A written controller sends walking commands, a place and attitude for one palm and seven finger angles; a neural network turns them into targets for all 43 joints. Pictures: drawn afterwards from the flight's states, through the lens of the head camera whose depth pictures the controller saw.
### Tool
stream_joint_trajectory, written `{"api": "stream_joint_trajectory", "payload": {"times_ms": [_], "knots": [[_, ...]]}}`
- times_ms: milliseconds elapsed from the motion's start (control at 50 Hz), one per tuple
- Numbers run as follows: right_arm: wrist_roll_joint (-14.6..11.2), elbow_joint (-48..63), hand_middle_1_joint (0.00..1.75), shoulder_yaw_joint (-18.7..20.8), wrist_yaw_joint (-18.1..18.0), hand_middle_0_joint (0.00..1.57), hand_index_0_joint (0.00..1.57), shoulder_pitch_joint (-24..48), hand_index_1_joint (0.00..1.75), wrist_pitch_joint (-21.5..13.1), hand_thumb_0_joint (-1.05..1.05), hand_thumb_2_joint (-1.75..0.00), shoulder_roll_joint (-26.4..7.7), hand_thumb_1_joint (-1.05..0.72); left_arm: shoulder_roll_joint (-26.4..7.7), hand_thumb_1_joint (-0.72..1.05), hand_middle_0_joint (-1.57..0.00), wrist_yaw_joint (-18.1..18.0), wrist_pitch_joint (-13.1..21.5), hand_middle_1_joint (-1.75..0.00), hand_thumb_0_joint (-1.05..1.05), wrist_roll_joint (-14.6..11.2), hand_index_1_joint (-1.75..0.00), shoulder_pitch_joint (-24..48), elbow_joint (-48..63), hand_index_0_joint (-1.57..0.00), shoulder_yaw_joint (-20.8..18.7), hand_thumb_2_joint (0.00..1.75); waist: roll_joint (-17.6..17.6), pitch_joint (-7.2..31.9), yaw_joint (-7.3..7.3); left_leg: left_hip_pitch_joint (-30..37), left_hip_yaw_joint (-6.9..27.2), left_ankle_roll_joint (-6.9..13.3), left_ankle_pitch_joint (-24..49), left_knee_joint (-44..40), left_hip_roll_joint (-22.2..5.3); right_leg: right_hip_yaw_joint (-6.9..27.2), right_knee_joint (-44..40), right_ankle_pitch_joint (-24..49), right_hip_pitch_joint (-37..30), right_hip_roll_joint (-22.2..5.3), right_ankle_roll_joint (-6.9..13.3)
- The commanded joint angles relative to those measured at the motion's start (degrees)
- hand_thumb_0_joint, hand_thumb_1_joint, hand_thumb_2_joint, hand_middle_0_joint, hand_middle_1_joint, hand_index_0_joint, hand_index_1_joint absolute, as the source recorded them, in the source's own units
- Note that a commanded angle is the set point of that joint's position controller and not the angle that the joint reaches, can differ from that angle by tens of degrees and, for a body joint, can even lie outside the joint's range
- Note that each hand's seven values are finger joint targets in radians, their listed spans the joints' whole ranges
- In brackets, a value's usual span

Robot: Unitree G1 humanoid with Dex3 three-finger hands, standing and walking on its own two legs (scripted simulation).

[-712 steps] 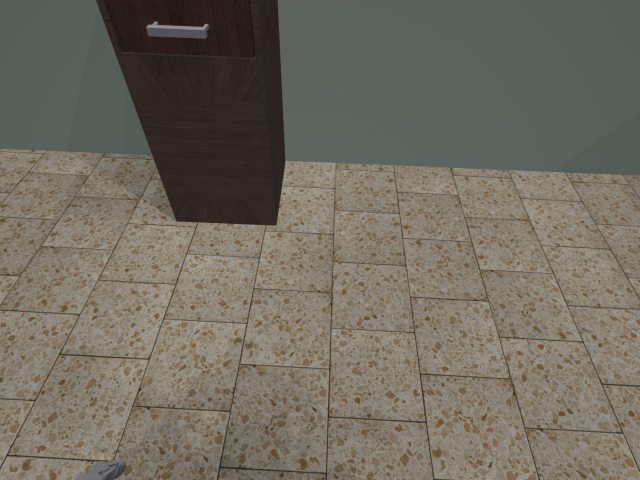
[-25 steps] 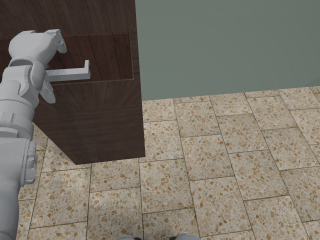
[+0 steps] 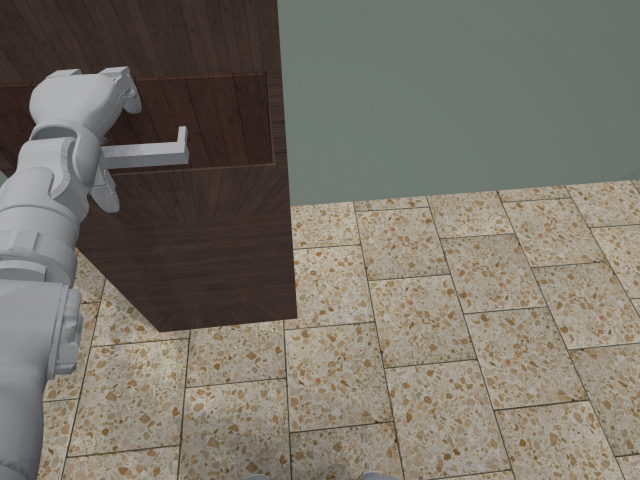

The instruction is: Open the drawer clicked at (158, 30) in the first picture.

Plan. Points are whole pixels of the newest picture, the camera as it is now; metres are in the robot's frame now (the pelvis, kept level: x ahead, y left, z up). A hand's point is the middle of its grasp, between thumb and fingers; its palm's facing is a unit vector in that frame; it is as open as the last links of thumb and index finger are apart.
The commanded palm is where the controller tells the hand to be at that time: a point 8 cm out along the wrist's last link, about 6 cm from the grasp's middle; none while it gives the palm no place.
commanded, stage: lower the fingers behind the handle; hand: left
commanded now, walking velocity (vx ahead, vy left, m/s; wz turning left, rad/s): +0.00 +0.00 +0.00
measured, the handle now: (130, 146) +0.57 +0.23 +0.06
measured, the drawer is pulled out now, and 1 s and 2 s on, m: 0.00 0.00 0.00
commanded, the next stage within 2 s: close the thumb around the handle in 1.60 s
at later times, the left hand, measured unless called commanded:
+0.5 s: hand (104, 142) +0.52 +0.23 +0.11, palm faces -0.02 -0.02 -1.00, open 13.7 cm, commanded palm +0.52 +0.25 +0.13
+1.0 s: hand (109, 179) +0.51 +0.25 +0.05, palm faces -0.06 -0.04 -1.00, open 13.8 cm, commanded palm +0.51 +0.25 +0.10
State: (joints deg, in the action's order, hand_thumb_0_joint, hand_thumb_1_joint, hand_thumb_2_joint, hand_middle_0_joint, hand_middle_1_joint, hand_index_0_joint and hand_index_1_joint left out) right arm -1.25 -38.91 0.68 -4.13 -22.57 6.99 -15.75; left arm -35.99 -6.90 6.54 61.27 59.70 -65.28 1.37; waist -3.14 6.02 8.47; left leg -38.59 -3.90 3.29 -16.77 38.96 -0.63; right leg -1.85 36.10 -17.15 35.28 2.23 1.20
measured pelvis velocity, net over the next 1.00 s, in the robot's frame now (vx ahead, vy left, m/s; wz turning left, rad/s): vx -0.02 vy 0.00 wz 0.00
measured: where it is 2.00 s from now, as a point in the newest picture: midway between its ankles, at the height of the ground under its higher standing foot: outside the picture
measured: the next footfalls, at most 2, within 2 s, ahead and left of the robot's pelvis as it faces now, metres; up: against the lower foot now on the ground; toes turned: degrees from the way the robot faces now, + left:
none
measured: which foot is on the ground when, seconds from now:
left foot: down 0.00-1.00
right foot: down 0.00-1.00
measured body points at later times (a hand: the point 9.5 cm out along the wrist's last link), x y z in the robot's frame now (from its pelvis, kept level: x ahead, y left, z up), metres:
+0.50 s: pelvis -0.01 -0.01 -0.01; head +0.08 +0.00 +0.43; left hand +0.51 +0.23 +0.17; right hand +0.00 -0.29 -0.12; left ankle +0.01 +0.08 -0.72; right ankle -0.01 -0.11 -0.72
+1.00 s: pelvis -0.02 +0.00 -0.02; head +0.10 +0.02 +0.41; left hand +0.51 +0.25 +0.11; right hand -0.07 -0.27 -0.13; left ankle +0.01 +0.08 -0.72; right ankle -0.01 -0.11 -0.72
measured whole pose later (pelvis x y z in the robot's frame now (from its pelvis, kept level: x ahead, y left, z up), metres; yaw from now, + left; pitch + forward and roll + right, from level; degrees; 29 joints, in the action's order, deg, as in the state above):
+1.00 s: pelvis -0.02 +0.00 -0.02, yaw +0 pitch +22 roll -3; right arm -0.1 -38.6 0.0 -4.4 -26.2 5.9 -15.9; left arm -40.7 -9.0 11.5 61.9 60.3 -66.6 -0.1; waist -3.0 5.9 10.6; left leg -52.0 -2.7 3.7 -18.8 49.0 -1.4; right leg -3.3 45.1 -18.9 47.8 2.6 1.1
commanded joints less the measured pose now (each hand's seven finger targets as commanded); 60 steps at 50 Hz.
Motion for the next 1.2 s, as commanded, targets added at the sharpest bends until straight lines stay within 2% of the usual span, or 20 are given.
{"api": "stream_joint_trajectory", "payload": {"times_ms": [0, 40, 100, 180, 420, 560, 600, 640, 680, 720, 760, 800, 840, 900, 940, 960, 1020, 1060, 1160, 1180], "knots": [[0.03, 2.88, 0.3, 3.65, -0.61, 0.2, 0.2, -7.09, 0.3, -0.66, 0.0, -0.9, -9.6, -0.9, -19.85, -0.5, -0.3, -2.15, -2.27, -1.2, 0.0, -0.35, -1.2, 27.24, 9.51, -0.3, -4.97, 0.3, -0.95, 21.63, -0.46, 16.87, 3.9, -0.21, 14.51, -3.35, 0.59, 1.4, -4.64, 10.26, -6.81, 0.51, 0.22], [0.12, 2.65, 0.3, 3.71, -0.57, 0.2, 0.2, -7.14, 0.3, -0.63, 0.0, -0.9, -9.53, -0.9, -17.52, -0.5, -0.3, -1.93, -2.32, -1.2, 0.0, -0.75, -1.2, 25.97, 8.47, -0.3, -3.72, 0.3, 0.39, 20.74, 0.04, 16.98, 3.65, -0.02, 15.35, -3.07, 0.61, 1.51, -5.07, 11.16, -6.54, 0.56, 0.2], [-0.18, 2.7, 0.3, 3.45, -0.6, 0.2, 0.2, -6.97, 0.3, -0.48, 0.0, -0.9, -9.78, -0.9, -17.36, -0.5, -0.3, -1.73, -2.85, -1.2, 0.0, -0.42, -1.2, 24.75, 6.14, -0.3, -2.84, 0.3, 0.99, 18.28, 0.38, 14.96, 3.53, -0.15, 12.61, -3.36, 0.76, 1.52, -5.1, 9.42, -5.4, 0.45, 0.02], [-0.2, 2.67, 0.3, 3.31, -0.63, 0.2, 0.2, -7.36, 0.3, -0.33, 0.0, -0.9, -9.81, -0.9, -18.62, -0.5, -0.3, -1.66, -3.29, -1.2, 0.0, -0.04, -1.2, 23.65, 4.29, -0.3, -3.42, 0.3, 1.73, 18.79, 0.17, 12.95, 2.89, -0.02, 12.67, -2.63, 1.25, 1.98, -4.75, 11.19, -6.93, 0.29, -0.06], [-0.6, 3.71, 0.3, 2.55, -1.02, 0.2, 0.2, -7.7, 0.3, -0.07, 0.0, -0.9, -10.22, -0.9, -17.95, -0.5, -0.3, -0.46, -4.13, -1.2, 0.0, 1.07, -1.2, 23.28, -2.15, -0.3, -0.75, 0.3, 3.23, 14.54, 2.34, 6.49, 2.44, -0.02, 4.65, -1.08, 1.44, 2.33, -4.36, 5.33, -3.01, 0.03, -0.52], [-0.62, 4.28, 0.3, 2.07, -1.47, 0.2, 0.2, -8.61, 0.3, -0.22, 0.0, -0.9, -10.59, -0.9, -19.25, -0.5, -0.3, 0.14, -3.9, -1.2, 0.0, 1.74, -1.2, 24.4, -3.74, -0.3, -0.25, 0.3, 2.93, 15.46, 3.22, 3.73, 2.49, 0.13, 2.12, 0.57, 1.31, 2.84, -3.31, 3.32, -1.36, -0.03, -0.71], [-0.62, 4.76, 0.3, 1.93, -1.56, 0.2, 0.2, -8.65, 0.3, -0.24, 0.0, -0.9, -10.58, -0.9, -19.64, -0.5, -0.3, 0.32, -3.81, -1.2, 0.0, 1.94, -1.2, 22.68, -4.38, -0.3, -0.61, 0.3, 2.5, 15.88, 2.44, 2.87, 2.51, 0.01, 1.38, 0.75, 1.43, 2.76, -2.81, 2.46, -1.45, 0.04, -0.53], [-0.75, 4.81, 0.3, 1.99, -1.49, 0.2, 0.2, -8.84, 0.3, -0.34, 0.0, -0.9, -10.56, -0.9, -17.29, -0.5, -0.3, 0.55, -3.84, -1.2, 0.0, 1.66, -1.2, 24.34, -4.42, -0.3, 1.11, 0.3, 2.99, 14.67, 3.68, 3.01, 2.77, 0.11, 0.72, 0.92, 1.13, 2.49, -2.89, 1.5, 0.53, 0.21, -0.53], [-0.71, 5.14, 0.3, 1.73, -1.74, 0.2, 0.2, -8.86, 0.3, -0.45, 0.0, -0.9, -10.82, -0.9, -20.19, -0.5, -0.3, 0.61, -3.68, -1.2, 0.0, 1.79, -1.2, 22.5, -5.22, -0.3, -0.65, 0.3, 3.03, 15.54, 2.77, 1.45, 2.49, 0.16, -0.76, 1.35, 1.29, 3.0, -2.65, 0.21, -0.38, 0.08, -0.62], [-0.75, 5.69, 0.3, 1.65, -1.87, 0.2, 0.2, -9.0, 0.3, -0.71, 0.0, -0.9, -10.79, -0.9, -19.45, -0.5, -0.3, 1.08, -3.05, -1.2, 0.0, 1.49, -1.2, 23.11, -4.11, -0.3, 0.18, 0.3, 3.14, 15.04, 3.11, 0.27, 2.67, 0.18, -1.93, 1.65, 1.34, 3.01, -2.43, -0.67, 0.15, 0.14, -0.6], [-0.53, 5.54, 0.3, 1.94, -2.22, 0.2, 0.2, -9.99, 0.3, -1.31, 0.0, -0.9, -10.77, -0.9, -21.81, -0.5, -0.3, 1.84, 0.09, -1.2, 0.0, 0.36, -1.2, 26.22, 0.93, -0.3, -1.97, 0.3, 1.87, 16.52, 3.57, 0.3, 3.04, 0.54, -1.85, 2.64, 1.15, 3.53, -1.89, -0.46, 0.38, 0.07, -0.72], [0.1, 5.61, 0.3, 2.59, -2.41, 0.2, 0.2, -10.94, 0.3, -1.96, 0.0, -0.9, -10.37, -0.9, -24.63, -0.5, -0.3, 1.86, 4.48, -1.2, 0.0, 0.04, -1.2, 27.35, 8.29, -0.3, -5.12, 0.3, -2.0, 23.17, 2.32, 3.4, 3.86, 0.7, 0.95, 3.75, 1.19, 3.4, 0.11, 1.3, -0.12, 0.4, -0.31], [0.77, 4.85, 0.3, 3.22, -2.01, 0.2, 0.2, -11.79, 0.3, -2.09, 0.0, -0.9, -9.89, -0.9, -23.24, -0.5, -0.3, 0.23, 5.86, -1.2, 0.0, -0.34, -1.2, 26.69, 9.45, -0.3, -5.45, 0.3, -3.52, 26.07, 2.32, 6.95, 4.79, 0.63, 4.65, 4.58, 1.05, 2.39, 1.38, 2.46, 2.04, 0.94, 0.05], [1.08, 3.71, 0.3, 3.06, -1.3, 0.2, 0.2, -11.43, 0.3, -2.03, 0.0, -0.9, -10.44, -0.9, -20.9, -0.5, -0.3, -3.22, 4.56, -1.2, 0.0, -0.75, -1.2, 24.74, 6.51, -0.3, -5.39, 0.3, -2.78, 21.95, 2.58, 6.45, 5.68, 0.22, 3.08, 4.28, 0.53, 1.05, 1.76, 0.26, 6.93, 1.37, 0.05], [1.65, 2.82, 0.3, 3.63, -0.62, 0.2, 0.2, -11.88, 0.3, -2.08, 0.0, -0.9, -10.55, -0.9, -19.44, -0.5, -0.3, -5.4, 4.19, -1.2, 0.0, 0.04, -1.2, 28.17, 9.85, -0.3, -4.68, 0.3, -5.96, 26.27, 2.59, 10.7, 6.34, -0.02, 6.74, 5.06, 0.4, 0.56, 2.63, 1.64, 8.68, 1.69, 0.47], [1.96, 2.35, 0.3, 3.88, -0.25, 0.2, 0.2, -12.37, 0.3, -2.04, 0.0, -0.9, -10.72, -0.9, -20.93, -0.5, -0.3, -6.63, 3.59, -1.2, 0.0, 0.61, -1.2, 28.62, 10.42, -0.3, -6.27, 0.3, -7.06, 29.06, 2.2, 12.67, 6.9, -0.21, 8.93, 5.58, 0.18, 0.36, 3.09, 2.61, 8.85, 1.83, 0.49], [2.31, 1.34, 0.3, 4.04, 0.55, 0.2, 0.2, -12.41, 0.3, -1.41, 0.0, -0.9, -10.56, -0.9, -18.99, -0.5, -0.3, -8.49, 0.93, -1.2, 0.0, 0.92, -1.2, 26.94, 8.59, -0.3, -6.14, 0.3, -6.65, 28.97, 1.73, 14.41, 7.39, -0.85, 13.29, 5.93, -0.23, -0.7, 3.69, 4.47, 9.22, 2.24, 0.73], [2.3, 0.82, 0.3, 4.09, 0.9, 0.2, 0.2, -12.23, 0.3, -1.02, 0.0, -0.9, -10.54, -0.9, -16.33, -0.5, -0.3, -8.96, -1.01, -1.2, 0.0, 0.69, -1.2, 26.56, 6.35, -0.3, -4.43, 0.3, -5.95, 27.3, 2.49, 14.56, 7.44, -0.88, 13.77, 5.81, -0.32, -0.84, 3.1, 4.58, 9.93, 2.37, 0.6], [2.06, 0.37, 0.3, 3.73, 1.15, 0.2, 0.2, -11.48, 0.3, 0.01, 0.0, -0.9, -10.62, -0.9, -16.13, -0.5, -0.3, -8.78, -4.41, -1.2, 0.0, 1.68, -1.2, 24.77, 2.32, -0.3, -4.03, 0.3, -3.34, 24.14, 2.33, 12.63, 6.93, -0.77, 14.6, 5.08, -0.27, -0.95, 2.78, 5.67, 8.47, 2.32, 0.6], [1.88, 0.67, 0.3, 3.64, 1.2, 0.2, 0.2, -11.28, 0.3, 0.13, 0.0, -0.9, -10.4, -0.9, -14.2, -0.5, -0.3, -8.48, -4.8, -1.2, 0.0, 1.61, -1.2, 23.94, 1.06, -0.3, -2.57, 0.3, -2.59, 22.1, 2.42, 11.74, 6.94, -0.75, 13.18, 4.63, -0.12, -1.1, 2.46, 4.82, 8.75, 2.32, 0.64]]}}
